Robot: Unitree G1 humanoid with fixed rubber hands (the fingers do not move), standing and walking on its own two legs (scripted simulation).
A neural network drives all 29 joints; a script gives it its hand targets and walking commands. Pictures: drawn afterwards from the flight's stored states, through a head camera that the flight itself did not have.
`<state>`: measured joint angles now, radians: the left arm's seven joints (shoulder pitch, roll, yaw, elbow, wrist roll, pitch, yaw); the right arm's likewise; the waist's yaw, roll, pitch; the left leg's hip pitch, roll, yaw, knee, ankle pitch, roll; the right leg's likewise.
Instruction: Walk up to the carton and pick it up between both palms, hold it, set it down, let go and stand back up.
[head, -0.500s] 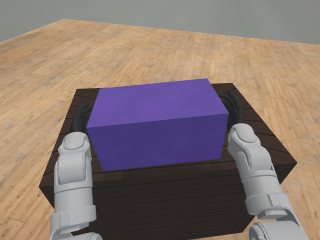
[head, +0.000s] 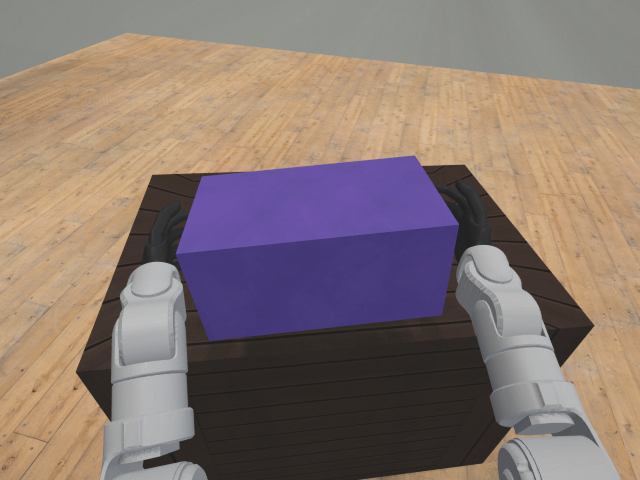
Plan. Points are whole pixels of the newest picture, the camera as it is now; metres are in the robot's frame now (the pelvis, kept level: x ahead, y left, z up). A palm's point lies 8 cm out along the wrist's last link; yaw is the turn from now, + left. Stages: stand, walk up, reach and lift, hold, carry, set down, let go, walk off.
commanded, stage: hold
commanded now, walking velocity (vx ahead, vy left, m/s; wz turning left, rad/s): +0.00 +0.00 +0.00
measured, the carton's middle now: (317, 243) +0.38 +0.02 +0.14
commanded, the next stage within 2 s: none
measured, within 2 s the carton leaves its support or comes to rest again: neither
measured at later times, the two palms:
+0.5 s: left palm (160, 266) +0.33 +0.20 +0.15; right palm (470, 243) +0.35 -0.17 +0.17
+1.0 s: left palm (160, 267) +0.33 +0.20 +0.15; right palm (469, 244) +0.35 -0.17 +0.17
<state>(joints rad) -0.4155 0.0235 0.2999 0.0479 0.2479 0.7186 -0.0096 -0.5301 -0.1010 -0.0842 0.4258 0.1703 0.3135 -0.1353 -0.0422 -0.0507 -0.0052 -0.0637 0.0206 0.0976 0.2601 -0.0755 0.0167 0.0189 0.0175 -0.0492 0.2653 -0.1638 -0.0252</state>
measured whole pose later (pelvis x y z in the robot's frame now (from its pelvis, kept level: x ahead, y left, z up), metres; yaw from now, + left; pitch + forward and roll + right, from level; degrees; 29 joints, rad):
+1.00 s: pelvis +0.00 +0.00 +0.00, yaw +0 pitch -7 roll +0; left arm -0.41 0.03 0.30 0.04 0.25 0.72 -0.01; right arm -0.52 -0.09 -0.08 0.41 0.17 0.31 -0.14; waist -0.04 -0.05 0.00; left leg -0.06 0.02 0.09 0.26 -0.08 0.01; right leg 0.02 0.02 -0.05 0.27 -0.17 -0.03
